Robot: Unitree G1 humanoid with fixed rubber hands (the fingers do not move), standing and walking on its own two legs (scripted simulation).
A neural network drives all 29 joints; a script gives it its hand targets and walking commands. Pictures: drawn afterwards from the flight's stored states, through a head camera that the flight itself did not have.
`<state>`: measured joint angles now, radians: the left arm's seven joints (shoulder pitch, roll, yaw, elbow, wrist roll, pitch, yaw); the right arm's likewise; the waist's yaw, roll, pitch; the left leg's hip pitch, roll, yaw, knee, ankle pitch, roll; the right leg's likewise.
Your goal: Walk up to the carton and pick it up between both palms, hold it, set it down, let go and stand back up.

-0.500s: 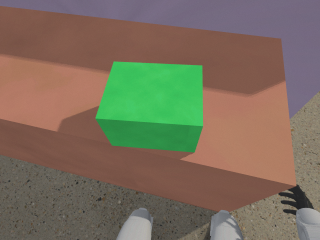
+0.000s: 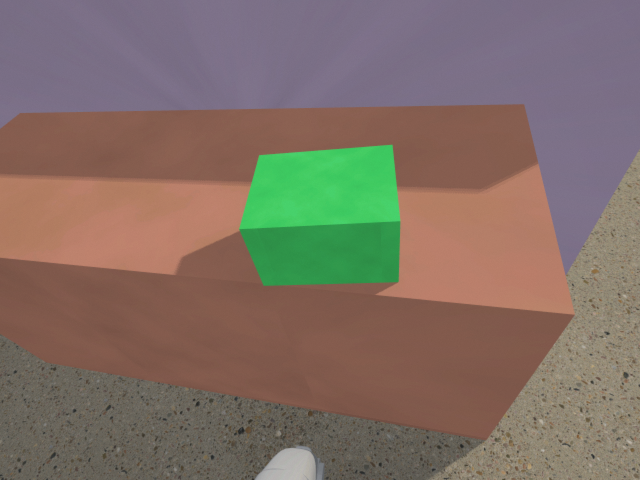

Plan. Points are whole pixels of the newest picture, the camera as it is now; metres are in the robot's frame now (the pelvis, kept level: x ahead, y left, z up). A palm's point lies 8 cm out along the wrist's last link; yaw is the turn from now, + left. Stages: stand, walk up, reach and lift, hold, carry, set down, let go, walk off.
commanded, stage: walk up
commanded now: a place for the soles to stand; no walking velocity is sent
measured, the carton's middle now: (326, 216) +0.51 +0.03 +0.01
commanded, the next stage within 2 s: none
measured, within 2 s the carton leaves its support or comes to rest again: neither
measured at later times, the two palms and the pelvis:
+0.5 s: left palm out of the picture +0.07 +0.30 -0.15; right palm out of the picture +0.04 -0.16 -0.11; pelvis +0.05 +0.06 +0.01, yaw -1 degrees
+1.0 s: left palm (160, 443) +0.20 +0.31 -0.15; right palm out of the picture +0.13 -0.17 -0.13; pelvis +0.08 +0.08 -0.02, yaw -4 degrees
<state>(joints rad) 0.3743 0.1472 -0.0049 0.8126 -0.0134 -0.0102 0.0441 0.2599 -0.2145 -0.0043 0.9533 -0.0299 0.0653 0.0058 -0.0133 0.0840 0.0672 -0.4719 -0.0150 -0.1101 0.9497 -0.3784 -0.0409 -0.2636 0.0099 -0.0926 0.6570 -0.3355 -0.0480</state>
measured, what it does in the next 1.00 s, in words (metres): steps to the left: left foot, then right foot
